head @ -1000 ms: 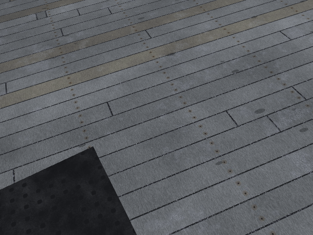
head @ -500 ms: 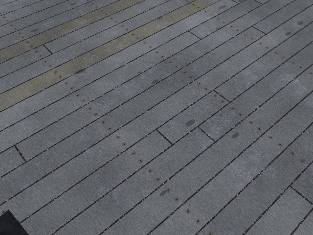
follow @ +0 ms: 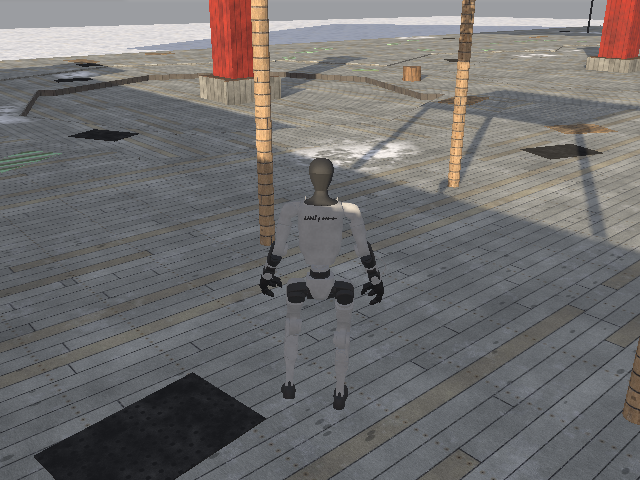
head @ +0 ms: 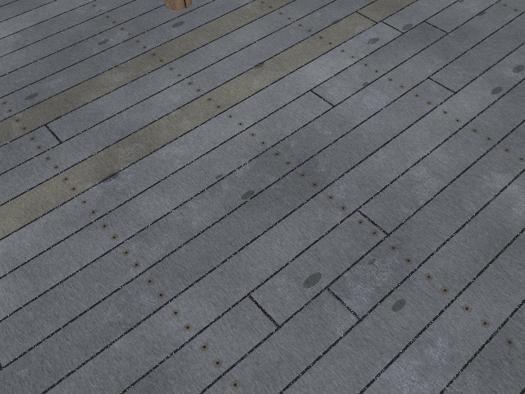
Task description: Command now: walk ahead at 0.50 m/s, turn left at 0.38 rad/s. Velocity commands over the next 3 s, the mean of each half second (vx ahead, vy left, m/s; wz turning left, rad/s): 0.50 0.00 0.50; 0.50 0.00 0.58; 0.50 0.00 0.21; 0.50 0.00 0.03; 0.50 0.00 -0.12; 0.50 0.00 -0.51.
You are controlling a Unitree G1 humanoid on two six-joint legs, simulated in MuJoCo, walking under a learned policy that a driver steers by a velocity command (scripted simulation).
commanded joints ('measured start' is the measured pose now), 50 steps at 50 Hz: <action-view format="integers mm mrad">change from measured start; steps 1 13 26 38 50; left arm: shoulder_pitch -44 45 -68 -304 -22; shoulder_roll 116 217 125 133 111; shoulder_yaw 35 78 33 23 22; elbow -44 37 -72 -152 -39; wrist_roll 3 -38 2 -24 -6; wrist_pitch -37 7 -25 -57 -41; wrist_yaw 13 37 39 -12 6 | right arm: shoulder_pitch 34 -216 12 151 48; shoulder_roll -22 -45 -125 -136 -48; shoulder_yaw -9 -10 -48 -55 -26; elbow -53 -178 -179 -162 -272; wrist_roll -8 -20 -25 -12 -11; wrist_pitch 22 19 -27 9 24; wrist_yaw -6 53 5 -35 -10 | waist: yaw -30 21 10 -68 5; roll -112 -94 7 84 -131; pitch -32 35 -102 -38 -34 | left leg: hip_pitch -101 -84 366 444 -137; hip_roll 60 -28 53 42 0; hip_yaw -68 89 -296 -371 -89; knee -53 -491 -928 -785 -13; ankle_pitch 101 184 417 305 22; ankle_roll -11 76 283 186 3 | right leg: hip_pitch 72 308 -371 -244 102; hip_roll -296 -314 -106 10 -244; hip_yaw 188 -71 200 205 333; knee -289 -161 619 58 -231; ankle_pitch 116 350 -97 141 61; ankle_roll -179 -90 67 54 -159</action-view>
